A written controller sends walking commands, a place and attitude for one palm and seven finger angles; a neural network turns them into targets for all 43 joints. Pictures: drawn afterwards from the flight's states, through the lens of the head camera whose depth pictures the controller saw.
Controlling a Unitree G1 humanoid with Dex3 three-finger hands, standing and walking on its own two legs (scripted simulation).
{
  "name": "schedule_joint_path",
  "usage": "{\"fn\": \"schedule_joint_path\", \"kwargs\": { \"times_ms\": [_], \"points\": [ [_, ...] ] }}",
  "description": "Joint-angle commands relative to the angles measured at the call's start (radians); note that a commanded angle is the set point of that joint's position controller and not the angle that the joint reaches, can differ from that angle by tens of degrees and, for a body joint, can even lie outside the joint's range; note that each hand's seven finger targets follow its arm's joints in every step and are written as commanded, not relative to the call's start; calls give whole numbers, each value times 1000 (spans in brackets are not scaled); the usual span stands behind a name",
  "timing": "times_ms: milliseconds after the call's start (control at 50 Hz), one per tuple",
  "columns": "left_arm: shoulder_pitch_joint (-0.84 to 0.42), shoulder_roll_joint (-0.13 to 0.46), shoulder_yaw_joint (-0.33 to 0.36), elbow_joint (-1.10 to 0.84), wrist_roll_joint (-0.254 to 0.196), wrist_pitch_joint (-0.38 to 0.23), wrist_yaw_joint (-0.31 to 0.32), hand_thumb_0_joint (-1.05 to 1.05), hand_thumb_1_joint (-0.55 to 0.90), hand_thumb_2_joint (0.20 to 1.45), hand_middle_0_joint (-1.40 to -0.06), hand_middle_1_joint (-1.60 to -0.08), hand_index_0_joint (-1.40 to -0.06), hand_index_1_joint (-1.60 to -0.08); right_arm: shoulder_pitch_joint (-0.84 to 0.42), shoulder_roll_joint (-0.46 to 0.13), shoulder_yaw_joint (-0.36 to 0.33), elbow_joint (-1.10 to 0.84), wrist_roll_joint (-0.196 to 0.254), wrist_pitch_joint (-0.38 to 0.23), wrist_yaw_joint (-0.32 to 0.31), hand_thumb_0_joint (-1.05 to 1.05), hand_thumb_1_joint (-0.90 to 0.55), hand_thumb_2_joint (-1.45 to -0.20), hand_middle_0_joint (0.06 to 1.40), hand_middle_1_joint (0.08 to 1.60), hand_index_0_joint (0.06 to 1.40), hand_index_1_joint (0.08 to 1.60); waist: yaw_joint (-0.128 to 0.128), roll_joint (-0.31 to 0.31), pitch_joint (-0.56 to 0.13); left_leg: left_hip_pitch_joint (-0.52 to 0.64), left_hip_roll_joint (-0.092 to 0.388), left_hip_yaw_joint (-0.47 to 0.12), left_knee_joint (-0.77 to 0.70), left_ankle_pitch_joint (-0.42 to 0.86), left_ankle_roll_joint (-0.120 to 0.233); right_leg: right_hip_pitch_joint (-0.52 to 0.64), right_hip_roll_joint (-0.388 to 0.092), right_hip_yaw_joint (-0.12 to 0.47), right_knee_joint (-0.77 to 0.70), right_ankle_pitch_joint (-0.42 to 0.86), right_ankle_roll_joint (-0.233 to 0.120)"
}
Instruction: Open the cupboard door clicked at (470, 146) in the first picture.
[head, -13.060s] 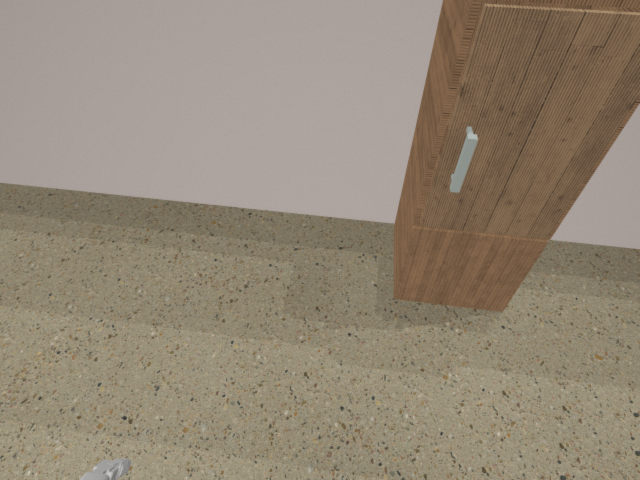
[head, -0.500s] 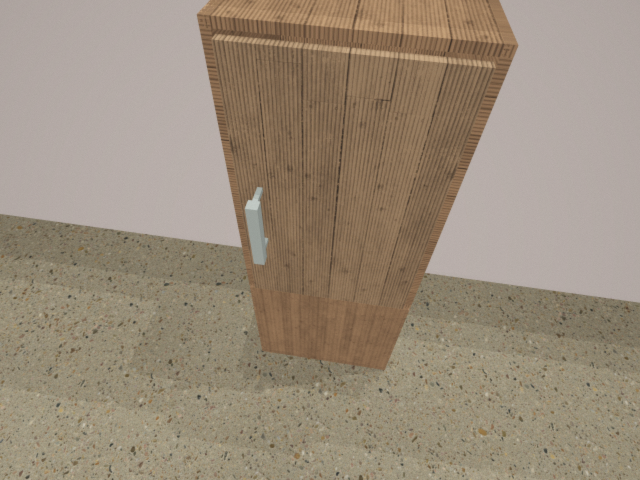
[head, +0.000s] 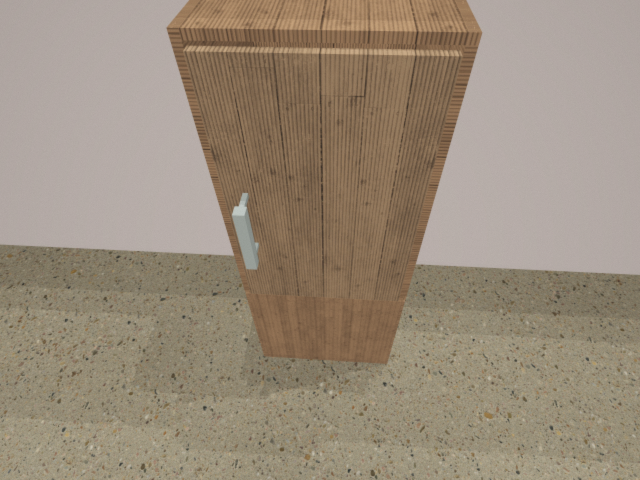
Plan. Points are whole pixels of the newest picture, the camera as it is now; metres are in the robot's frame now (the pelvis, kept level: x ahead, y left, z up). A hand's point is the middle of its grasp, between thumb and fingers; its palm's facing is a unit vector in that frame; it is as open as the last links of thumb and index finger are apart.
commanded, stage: look again from close up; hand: left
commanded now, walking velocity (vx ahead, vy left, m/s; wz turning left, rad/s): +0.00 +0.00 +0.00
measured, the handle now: (248, 232) +0.55 +0.16 -0.08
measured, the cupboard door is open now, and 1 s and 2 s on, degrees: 0 0 0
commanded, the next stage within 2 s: shuffle to correct the standing spot in 0.38 s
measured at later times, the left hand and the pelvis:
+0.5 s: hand out of the picture -0.03 +0.23 -0.17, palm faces +0.00 -0.97 -0.24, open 7.4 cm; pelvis -0.06 +0.03 +0.00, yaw +0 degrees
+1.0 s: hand out of the picture -0.12 +0.18 -0.18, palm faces +0.04 -1.00 -0.09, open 7.4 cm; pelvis -0.04 +0.04 +0.00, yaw -2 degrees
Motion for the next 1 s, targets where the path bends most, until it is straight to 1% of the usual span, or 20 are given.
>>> {"fn": "schedule_joint_path", "kwargs": {
  "times_ms": [0, 80, 200, 340, 460, 500, 560, 640, 680, 700, 740, 760, 780, 840, 860, 880, 900, 920, 940, 980],
  "points": [
    [57, 162, 33, -78, -6, 2, 5, 0, 900, 900, -200, -300, -200, -300, -1, -100, -19, -91, 6, -18, -7, 0, -900, -900, 200, 300, 200, 300, 17, -121, -69, 27, 56, -61, -13, 303, 28, 31, -129, 98, -6, 729, -51],
    [28, 171, 29, -101, -8, 17, 0, 0, 900, 900, -200, -300, -200, -300, -15, -125, -19, -86, 6, -10, -3, 0, -900, -900, 200, 300, 200, 300, 17, -18, -14, 56, 85, -91, -45, 299, 38, -66, -97, 95, -50, 382, -38],
    [-15, 201, 26, -107, -4, 19, -13, 0, 900, 900, -200, -300, -200, -300, -46, -156, -21, -93, 4, -5, 11, 0, -900, -900, 200, 300, 200, 300, 12, -37, 82, -11, 82, -127, -140, -25, 32, -162, -89, 127, -162, 3, -41],
    [6, 196, 23, -91, 0, 19, -18, 0, 900, 900, -200, -300, -200, -300, -48, -169, -20, -82, 6, -11, 15, 0, -900, -900, 200, 300, 200, 300, 20, -1, 22, -8, 102, -161, -212, -99, 33, -123, -78, 101, -154, 29, -25],
    [47, 188, 18, -59, 3, 22, -20, 0, 900, 900, -200, -300, -200, -300, -57, -177, -22, -66, 10, -7, 16, 0, -900, -900, 200, 300, 200, 300, 28, 12, 48, -37, 111, -184, -271, -185, 29, -125, -73, 87, -157, 19, -18],
    [110, 105, 1, -22, 2, 36, -18, 0, 900, 900, -200, -300, -200, -300, -20, -106, -5, -40, 5, 6, 17, 0, -900, -900, 200, 300, 200, 300, 25, 20, 25, -23, 115, -180, -300, -282, 14, -126, -55, 59, -147, -57, -1],
    [188, 86, 2, 3, 10, 54, -20, 0, 900, 900, -200, -300, -200, -300, -9, -125, -17, -31, 3, 26, 13, 0, -900, -900, 200, 300, 200, 300, 36, 63, 47, -73, 152, -219, -379, -455, 21, -116, -6, -6, -68, -104, 1],
    [273, 58, 8, 33, 11, 68, -33, 0, 900, 900, -200, -300, -200, -300, -12, -133, -28, -20, 3, 34, 3, 0, -900, -900, 200, 300, 200, 300, 56, 42, 75, -137, 161, -194, -382, -446, 22, -49, 14, -38, -50, -34, -14],
    [316, 54, 15, 46, 9, 68, -34, 0, 900, 900, -200, -300, -200, -300, -21, -111, -30, -19, 3, 38, -1, 0, -900, -900, 200, 300, 200, 300, 65, -3, 72, -158, 112, -134, -305, -423, 2, -32, 0, -4, -118, -83, -29],
    [335, 63, 22, 48, 9, 64, -32, 0, 900, 900, -200, -300, -200, -300, -22, -85, -28, -23, 6, 40, -1, 0, -900, -900, 200, 300, 200, 300, 67, -62, 71, -162, 64, -91, -206, -387, -8, -61, -43, 75, -188, -170, -51],
    [293, 107, 37, 45, 3, 46, -15, 0, 900, 900, -200, -300, -200, -300, -21, -5, -16, -34, 10, 39, 6, 0, -900, -900, 200, 300, 200, 300, 44, -277, 94, -193, -18, 23, 174, -165, -20, -147, -232, 348, -391, -395, -136],
    [224, 100, 39, 25, -1, 34, -8, 0, 900, 900, -200, -300, -200, -300, -23, 2, -21, -36, 9, 33, 11, 0, -900, -900, 200, 300, 200, 300, 22, -242, 100, -175, 11, -3, 308, -138, -7, -210, -279, 387, -417, -355, -166],
    [172, 92, 38, 10, -1, 25, -6, 0, 900, 900, -200, -300, -200, -300, -3, 11, -21, -30, 11, 25, 15, 0, -900, -900, 200, 300, 200, 300, -8, -182, 84, -156, 31, -21, 335, -141, 2, -217, -263, 339, -388, -247, -166],
    [145, 67, 25, 15, 4, 24, -16, 0, 900, 900, -200, -300, -200, -300, 134, 58, -9, 18, 15, -3, 16, 0, -900, -900, 200, 300, 200, 300, -50, -52, 80, 78, 19, 27, -11, -91, -1, -305, -140, 143, -173, -171, -97],
    [169, 31, 21, 25, 2, 29, -21, 0, 900, 900, -200, -300, -200, -300, 198, 20, -17, 41, 11, -12, 4, 0, -900, -900, 200, 300, 200, 300, -54, 54, 81, 149, 76, -80, -116, -162, 11, -375, -72, 103, -22, -161, -68],
    [196, -18, 16, 17, -2, 34, -29, 0, 900, 900, -200, -300, -200, -300, 273, -64, -39, 56, 2, -18, -9, 0, -900, -900, 200, 300, 200, 300, -66, 254, 80, 201, 284, -389, -317, -359, 70, -501, 15, -5, 223, -135, -13],
    [161, -9, 19, -13, 9, 38, -36, 0, 900, 900, -200, -300, -200, -300, 292, -120, -52, 55, -1, -19, -21, 0, -900, -900, 200, 300, 200, 300, -61, 232, 107, 161, 406, -538, -430, -432, 135, -555, -7, 26, 396, -122, -7],
    [136, 6, 27, -31, 17, 42, -46, 0, 900, 900, -200, -300, -200, -300, 248, -127, -55, 37, 1, -20, -24, 0, -900, -900, 200, 300, 200, 300, -38, 115, 128, 94, 428, -546, -447, -460, 168, -560, -59, 70, 484, -69, -12],
    [139, 0, 31, -10, 25, 48, -47, 0, 900, 900, -200, -300, -200, -300, 200, -89, -43, 38, 0, -25, -23, 0, -900, -900, 200, 300, 200, 300, -12, 85, 132, 0, 383, -473, -450, -433, 138, -523, -73, 86, 533, -8, -12],
    [158, -17, 34, 5, 19, 49, -51, 0, 900, 900, -200, -300, -200, -300, 156, -41, -27, 30, 3, -38, -26, 0, -900, -900, 200, 300, 200, 300, 12, 45, 127, -45, 346, -357, -436, -290, 138, -488, -98, 92, 550, 82, 4]
  ]
}}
